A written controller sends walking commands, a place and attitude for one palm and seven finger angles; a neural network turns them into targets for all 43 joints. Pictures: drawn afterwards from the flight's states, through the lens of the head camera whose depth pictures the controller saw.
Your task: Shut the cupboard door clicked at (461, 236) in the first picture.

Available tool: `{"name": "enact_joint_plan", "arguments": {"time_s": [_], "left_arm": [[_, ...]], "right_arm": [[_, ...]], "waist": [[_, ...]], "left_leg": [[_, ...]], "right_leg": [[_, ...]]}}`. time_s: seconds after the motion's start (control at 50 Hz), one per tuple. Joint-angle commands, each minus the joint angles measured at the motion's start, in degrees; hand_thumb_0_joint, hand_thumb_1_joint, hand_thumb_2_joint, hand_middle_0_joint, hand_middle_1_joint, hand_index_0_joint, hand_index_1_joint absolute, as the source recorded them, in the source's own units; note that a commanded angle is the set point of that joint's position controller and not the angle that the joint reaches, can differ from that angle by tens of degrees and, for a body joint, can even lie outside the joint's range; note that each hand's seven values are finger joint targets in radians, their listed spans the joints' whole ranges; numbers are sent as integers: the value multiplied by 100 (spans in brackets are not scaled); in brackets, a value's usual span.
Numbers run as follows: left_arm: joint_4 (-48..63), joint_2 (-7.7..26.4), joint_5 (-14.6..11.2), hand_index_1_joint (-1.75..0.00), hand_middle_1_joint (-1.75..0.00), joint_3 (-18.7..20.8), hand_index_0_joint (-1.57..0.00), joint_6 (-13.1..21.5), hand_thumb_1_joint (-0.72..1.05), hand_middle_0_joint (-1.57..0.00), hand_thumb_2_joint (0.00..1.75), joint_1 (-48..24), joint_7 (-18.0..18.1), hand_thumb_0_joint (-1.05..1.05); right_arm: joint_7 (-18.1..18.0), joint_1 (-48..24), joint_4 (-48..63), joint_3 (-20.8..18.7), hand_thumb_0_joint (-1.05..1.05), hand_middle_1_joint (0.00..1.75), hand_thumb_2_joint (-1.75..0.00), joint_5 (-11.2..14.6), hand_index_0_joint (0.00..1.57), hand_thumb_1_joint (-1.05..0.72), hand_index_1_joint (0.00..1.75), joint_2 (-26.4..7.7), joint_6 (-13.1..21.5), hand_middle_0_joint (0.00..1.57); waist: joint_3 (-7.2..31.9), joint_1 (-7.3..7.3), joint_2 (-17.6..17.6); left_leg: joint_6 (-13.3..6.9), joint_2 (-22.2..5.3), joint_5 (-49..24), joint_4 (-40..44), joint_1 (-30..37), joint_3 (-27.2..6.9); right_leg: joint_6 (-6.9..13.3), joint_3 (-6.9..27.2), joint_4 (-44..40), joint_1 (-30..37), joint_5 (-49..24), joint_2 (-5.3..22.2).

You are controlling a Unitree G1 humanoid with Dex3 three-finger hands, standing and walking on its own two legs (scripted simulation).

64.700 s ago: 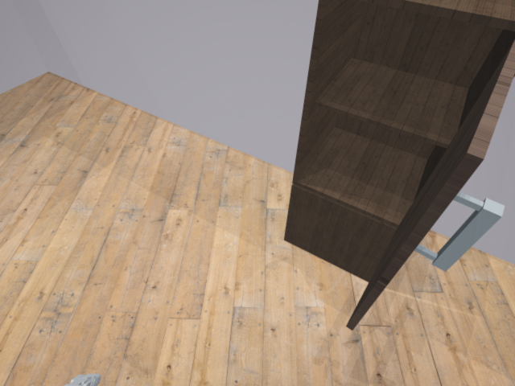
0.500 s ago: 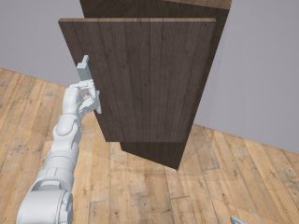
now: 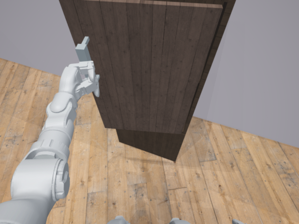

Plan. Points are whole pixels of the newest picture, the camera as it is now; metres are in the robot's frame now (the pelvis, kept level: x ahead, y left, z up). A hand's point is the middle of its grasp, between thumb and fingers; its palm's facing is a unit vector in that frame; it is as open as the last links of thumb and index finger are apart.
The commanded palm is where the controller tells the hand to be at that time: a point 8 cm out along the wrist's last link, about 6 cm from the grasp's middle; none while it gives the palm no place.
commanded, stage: push the door shut along its arc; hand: left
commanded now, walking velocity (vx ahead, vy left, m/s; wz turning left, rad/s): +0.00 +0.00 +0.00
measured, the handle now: (90, 65) +0.54 +0.16 +0.11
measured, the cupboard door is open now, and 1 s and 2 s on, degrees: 16 0 0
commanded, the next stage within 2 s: pull the fist back off the door in 0.96 s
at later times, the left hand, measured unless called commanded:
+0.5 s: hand (106, 66) +0.53 +0.11 +0.12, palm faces -0.24 -0.97 +0.01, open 3.1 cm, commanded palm +0.53 +0.16 +0.11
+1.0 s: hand (112, 59) +0.55 +0.09 +0.12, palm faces -0.33 -0.94 +0.01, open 3.1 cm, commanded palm +0.59 +0.11 +0.11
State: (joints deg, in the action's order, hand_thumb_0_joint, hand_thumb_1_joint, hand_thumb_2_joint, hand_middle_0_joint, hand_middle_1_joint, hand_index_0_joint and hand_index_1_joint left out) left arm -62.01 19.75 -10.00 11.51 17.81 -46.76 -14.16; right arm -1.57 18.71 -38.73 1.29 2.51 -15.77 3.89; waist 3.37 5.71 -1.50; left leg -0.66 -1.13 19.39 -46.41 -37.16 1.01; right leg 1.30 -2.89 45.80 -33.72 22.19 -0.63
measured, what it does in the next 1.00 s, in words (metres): stands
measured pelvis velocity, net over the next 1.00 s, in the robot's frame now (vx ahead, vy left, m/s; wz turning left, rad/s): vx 0.00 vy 0.01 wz -0.01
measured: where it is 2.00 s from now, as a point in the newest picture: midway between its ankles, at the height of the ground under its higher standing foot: outside the picture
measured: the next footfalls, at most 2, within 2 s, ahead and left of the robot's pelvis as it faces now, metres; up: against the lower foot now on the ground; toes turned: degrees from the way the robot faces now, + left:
none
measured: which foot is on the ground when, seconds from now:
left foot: down 0.00-1.00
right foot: down 0.00-1.00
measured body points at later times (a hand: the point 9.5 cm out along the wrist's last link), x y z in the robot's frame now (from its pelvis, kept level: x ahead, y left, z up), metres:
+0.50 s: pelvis +0.00 +0.01 -0.01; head +0.11 +0.01 +0.42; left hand +0.54 +0.16 +0.12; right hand -0.03 -0.26 -0.12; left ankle +0.04 +0.11 -0.70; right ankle +0.00 -0.11 -0.70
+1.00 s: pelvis +0.00 +0.01 -0.03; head +0.13 +0.02 +0.40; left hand +0.57 +0.15 +0.12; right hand -0.03 -0.26 -0.13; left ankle +0.04 +0.11 -0.70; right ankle +0.00 -0.11 -0.70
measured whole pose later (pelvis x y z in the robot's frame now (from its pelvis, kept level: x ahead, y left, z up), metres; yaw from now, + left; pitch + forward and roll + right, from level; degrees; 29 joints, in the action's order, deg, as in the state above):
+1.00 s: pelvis +0.00 +0.01 -0.03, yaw -1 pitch +21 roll -3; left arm -78.9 29.6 -5.8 12.3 12.7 -73.8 -22.1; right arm -1.0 23.7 -40.3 1.8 -0.4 -16.3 4.1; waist 4.2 13.3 -2.6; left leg -1.4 -2.0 22.3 -55.8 -54.2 -0.5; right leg 0.8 -4.2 52.3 -49.0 23.9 -1.5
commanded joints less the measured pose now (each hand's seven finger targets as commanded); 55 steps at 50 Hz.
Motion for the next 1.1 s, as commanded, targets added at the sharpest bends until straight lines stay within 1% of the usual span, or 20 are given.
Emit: {"name": "enact_joint_plan", "arguments": {"time_s": [0.0,0.04,0.08,0.18,0.2,0.32,0.36,0.4,0.44,0.5,0.64,0.68,0.72,0.78,0.84,0.9,0.94,1.04,1.06,1.08], "left_arm": [[1037,1181,-30,-150,-150,204,-130,448,90,-130,90,-3538,-164,0],[804,1073,-23,-150,-150,135,-130,418,90,-130,90,-3613,-222,0],[510,1425,-20,-150,-150,440,-130,369,90,-130,90,-3671,-247,0],[637,1426,106,-150,-150,315,-130,444,90,-130,90,-4075,-395,0],[521,1279,108,-150,-150,192,-130,396,90,-130,90,-4062,-442,0],[134,1626,170,-150,-150,356,-130,222,90,-130,90,-4654,-467,0],[235,1556,242,-150,-150,237,-130,230,90,-130,90,-4925,-461,0],[125,1767,269,-150,-150,423,-130,222,90,-130,90,-4805,-497,0],[40,1672,270,-150,-150,301,-130,179,90,-130,90,-4894,-592,0],[-53,1982,303,-150,-150,491,-130,124,90,-130,90,-5117,-662,0],[-125,1831,321,-150,-150,356,-130,-7,90,-130,90,-5295,-812,0],[-40,2095,323,-150,-150,545,-130,5,90,-130,90,-5549,-820,0],[95,1840,339,-150,-150,338,-130,-1,90,-130,90,-5639,-852,0],[-140,2113,337,-150,-150,595,-130,-77,90,-130,90,-5540,-860,0],[-296,1882,400,-150,-150,292,-130,-168,90,-130,90,-5939,-870,0],[-217,1550,415,-150,-150,38,-130,-143,90,-130,90,-6303,-850,0],[-398,1412,407,-150,-150,-64,-130,-188,90,-130,90,-6358,-826,0],[-260,1140,372,-150,-150,-314,-130,-164,90,-130,90,-6767,-854,0],[-156,1334,-64,-150,-150,928,-130,-247,90,-130,90,-6987,390,0],[-254,1195,145,-150,-150,818,-130,-264,90,-130,90,-6669,1068,0]], "right_arm": [[-88,532,378,-323,0,30,-90,-41,20,-90,30,-913,171,20],[-72,599,359,-328,0,30,-90,-52,20,-90,30,-915,189,20],[-80,731,335,-329,0,30,-90,-76,20,-90,30,-993,183,20],[-38,952,318,-371,0,30,-90,-116,20,-90,30,-1018,181,20],[-25,958,295,-373,0,30,-90,-118,20,-90,30,-1005,163,20],[-38,1224,183,-370,0,30,-90,-133,20,-90,30,-1101,115,20],[-13,1280,171,-373,0,30,-90,-158,20,-90,30,-1091,134,20],[-1,1353,163,-380,0,30,-90,-190,20,-90,30,-1106,122,20],[-2,1371,167,-369,0,30,-90,-189,20,-90,30,-1097,103,20],[-5,1456,151,-361,0,30,-90,-213,20,-90,30,-1138,85,20],[3,1562,128,-386,0,30,-90,-247,20,-90,30,-1135,36,20],[-22,1644,114,-382,0,30,-90,-262,20,-90,30,-1172,38,20],[-5,1632,125,-397,0,30,-90,-269,20,-90,30,-1138,33,20],[-10,1705,108,-387,0,30,-90,-299,20,-90,30,-1171,5,20],[-36,1649,51,-376,0,30,-90,-282,20,-90,30,-1152,-19,20],[-53,1651,-36,-381,0,30,-90,-301,20,-90,30,-1148,40,20],[-63,1647,-122,-369,0,30,-90,-315,20,-90,30,-1172,77,20],[-98,1612,-270,-364,0,30,-90,-326,20,-90,30,-1198,247,20],[-37,1746,-69,-294,0,30,-90,-399,20,-90,30,-975,301,20],[53,1780,-91,-297,0,30,-90,-454,20,-90,30,-983,348,20]], "waist": [[2094,390,-89],[2135,436,-51],[2084,464,151],[2616,520,-426],[2573,576,-408],[2263,810,-190],[2433,857,-446],[2732,789,-445],[2646,867,-420],[2727,889,-520],[2883,979,-587],[3026,994,-675],[3149,1014,-838],[3155,989,-622],[2719,1208,-532],[2782,1302,-863],[2565,1399,-748],[2845,1486,-980],[3011,1178,-1099],[3193,1185,-1073]], "left_leg": [[-116,105,-749,416,1512,-309],[-115,92,-714,370,1493,-330],[-155,107,-652,312,1190,-312],[-122,70,-1088,150,1565,-413],[-108,46,-1071,128,1607,-423],[-150,10,-762,64,1198,-462],[-146,21,-804,21,1284,-483],[-143,21,-1112,-71,1411,-496],[-154,26,-1132,-120,1290,-471],[-159,34,-1244,-212,1235,-475],[-159,18,-1587,-377,1399,-499],[-170,25,-1771,-421,1444,-512],[-146,10,-1934,-448,1653,-536],[-170,26,-2092,-493,1528,-532],[-189,26,-1603,-512,1244,-515],[-175,-5,-1610,-562,1547,-590],[-171,-46,-1342,-567,1480,-643],[-182,-53,-1165,-638,1613,-691],[-92,-76,-863,-543,1079,-761],[-51,-105,-763,-463,1155,-855]], "right_leg": [[-36,241,-651,-46,-1227,-123],[-34,232,-630,-169,-1151,-138],[-49,266,-618,-131,-1117,-147],[4,203,-407,-434,-1288,-175],[-10,185,-435,-561,-1244,-184],[-46,202,-476,-859,-952,-206],[-37,200,-438,-952,-927,-204],[-13,174,-354,-857,-1149,-226],[-22,187,-354,-901,-1225,-231],[-18,186,-291,-917,-1315,-245],[-11,133,-215,-1140,-1546,-288],[6,137,-146,-1117,-1660,-289],[-4,122,-131,-1255,-1722,-292],[14,97,-71,-1126,-1869,-319],[-30,103,-169,-1363,-1551,-310],[-2,63,-142,-1771,-1322,-307],[3,14,-155,-2028,-1034,-305],[21,-24,-61,-2261,-826,-298],[-38,36,-101,-1993,-720,-246],[-80,-21,7,-2018,-633,-255]]}}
